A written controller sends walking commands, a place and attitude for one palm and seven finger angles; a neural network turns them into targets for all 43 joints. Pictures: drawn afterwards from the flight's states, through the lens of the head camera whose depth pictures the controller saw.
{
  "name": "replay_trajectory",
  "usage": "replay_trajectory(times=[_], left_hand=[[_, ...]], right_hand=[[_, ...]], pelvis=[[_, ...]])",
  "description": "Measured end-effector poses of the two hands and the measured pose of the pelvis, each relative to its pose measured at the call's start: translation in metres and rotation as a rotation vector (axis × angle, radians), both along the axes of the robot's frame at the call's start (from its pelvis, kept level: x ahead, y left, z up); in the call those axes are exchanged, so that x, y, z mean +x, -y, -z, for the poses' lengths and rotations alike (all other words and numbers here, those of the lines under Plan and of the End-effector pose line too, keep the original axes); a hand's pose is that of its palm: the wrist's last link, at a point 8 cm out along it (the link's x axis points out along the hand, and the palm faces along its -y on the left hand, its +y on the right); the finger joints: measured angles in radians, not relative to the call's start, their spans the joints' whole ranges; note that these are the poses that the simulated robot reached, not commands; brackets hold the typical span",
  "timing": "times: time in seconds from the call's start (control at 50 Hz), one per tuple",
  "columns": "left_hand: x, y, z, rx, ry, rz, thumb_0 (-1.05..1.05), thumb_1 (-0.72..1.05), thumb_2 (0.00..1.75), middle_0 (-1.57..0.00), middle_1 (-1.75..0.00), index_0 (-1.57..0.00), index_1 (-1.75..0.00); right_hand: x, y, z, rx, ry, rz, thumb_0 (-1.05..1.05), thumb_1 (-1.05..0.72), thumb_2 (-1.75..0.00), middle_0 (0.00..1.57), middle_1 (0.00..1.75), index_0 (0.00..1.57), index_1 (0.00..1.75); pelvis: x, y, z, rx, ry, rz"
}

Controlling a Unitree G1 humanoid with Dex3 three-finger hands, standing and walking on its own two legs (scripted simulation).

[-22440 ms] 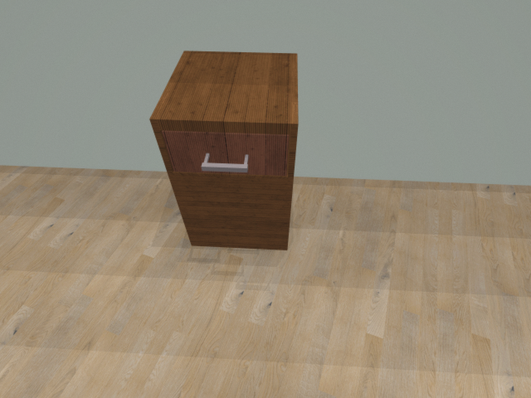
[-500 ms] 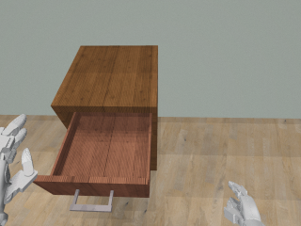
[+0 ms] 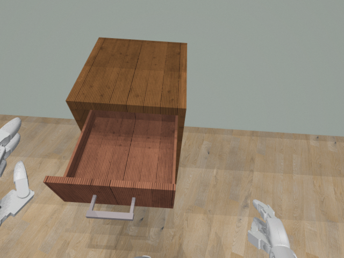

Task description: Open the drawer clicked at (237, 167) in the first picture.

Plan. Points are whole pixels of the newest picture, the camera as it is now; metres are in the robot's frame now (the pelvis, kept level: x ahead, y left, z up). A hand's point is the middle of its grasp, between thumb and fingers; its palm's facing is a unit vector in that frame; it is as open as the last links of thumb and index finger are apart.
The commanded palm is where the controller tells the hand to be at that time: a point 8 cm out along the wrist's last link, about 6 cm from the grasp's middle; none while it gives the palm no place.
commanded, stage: step back with the hand held close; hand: left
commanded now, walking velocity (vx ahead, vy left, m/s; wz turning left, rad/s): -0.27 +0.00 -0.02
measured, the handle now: (111, 208) +0.28 +0.21 -0.21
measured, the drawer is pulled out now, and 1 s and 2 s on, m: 0.29 0.29 0.29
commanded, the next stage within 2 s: stop stepping back and stand still in 0.90 s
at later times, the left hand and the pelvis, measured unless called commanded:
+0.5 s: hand (39, 196) +0.18 +0.22 +0.17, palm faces +0.29 -0.85 -0.44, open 7.4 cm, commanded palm +0.11 +0.27 +0.18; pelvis -0.02 -0.01 +0.00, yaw +0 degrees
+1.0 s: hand out of the picture +0.09 +0.15 +0.17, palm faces +0.12 -0.81 -0.58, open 7.4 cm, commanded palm +0.01 +0.22 +0.18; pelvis -0.13 -0.05 -0.01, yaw -3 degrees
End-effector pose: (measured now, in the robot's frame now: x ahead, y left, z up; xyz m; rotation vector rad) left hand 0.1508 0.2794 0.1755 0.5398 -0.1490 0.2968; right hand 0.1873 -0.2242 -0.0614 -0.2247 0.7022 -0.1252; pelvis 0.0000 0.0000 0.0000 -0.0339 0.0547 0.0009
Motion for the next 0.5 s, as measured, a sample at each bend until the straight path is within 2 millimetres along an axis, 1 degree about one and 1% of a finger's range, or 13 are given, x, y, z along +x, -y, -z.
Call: replay_trajectory(times=[0.06,0.12,0.22,0.34,0.44,0.5], left_hand=[[-0.008,0.002,-0.002,-0.003,0.033,-0.002,0.01,0.89,0.90,-0.22,-0.30,-0.21,-0.31],[-0.012,0.004,-0.007,0.001,0.075,0.003,0.01,0.89,0.90,-0.22,-0.30,-0.21,-0.31],[-0.009,0.006,-0.012,0.015,0.125,0.023,0.01,0.89,0.90,-0.22,-0.30,-0.21,-0.31],[-0.002,0.014,-0.009,0.045,0.113,0.058,0.01,0.89,0.90,-0.22,-0.30,-0.21,-0.31],[-0.004,0.024,-0.008,0.022,0.113,0.096,0.01,0.89,0.90,-0.22,-0.30,-0.21,-0.31],[-0.006,0.021,-0.009,0.001,0.129,0.103,0.01,0.89,0.90,-0.22,-0.30,-0.21,-0.31]], right_hand=[[-0.009,0.002,0.003,-0.014,-0.012,-0.013,0.01,-0.91,-0.90,0.21,0.30,0.21,0.30],[-0.018,0.005,0.005,-0.028,-0.026,-0.014,0.01,-0.91,-0.90,0.21,0.30,0.21,0.30],[-0.030,0.012,0.008,-0.037,-0.040,0.007,0.01,-0.91,-0.90,0.21,0.30,0.21,0.30],[-0.038,0.021,0.012,-0.023,-0.031,0.041,0.01,-0.91,-0.90,0.21,0.30,0.21,0.30],[-0.046,0.030,0.013,-0.028,-0.051,0.063,0.01,-0.91,-0.90,0.21,0.30,0.21,0.30],[-0.052,0.033,0.011,-0.056,-0.086,0.080,0.01,-0.91,-0.90,0.21,0.30,0.21,0.30]], pelvis=[[-0.005,0.001,0.002,-0.006,0.001,-0.006],[-0.008,0.002,0.002,-0.011,0.001,-0.008],[-0.013,0.004,0.003,-0.011,-0.003,-0.005],[-0.020,0.010,0.006,-0.004,-0.008,0.009],[-0.022,0.012,0.006,-0.008,-0.017,0.003],[-0.020,0.008,0.005,-0.008,-0.025,-0.006]])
